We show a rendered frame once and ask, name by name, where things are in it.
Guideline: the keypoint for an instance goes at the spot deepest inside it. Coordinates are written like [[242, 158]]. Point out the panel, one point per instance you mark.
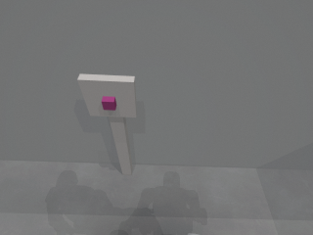
[[123, 87]]

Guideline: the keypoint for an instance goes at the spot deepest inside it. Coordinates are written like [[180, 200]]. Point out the button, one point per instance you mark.
[[109, 103]]

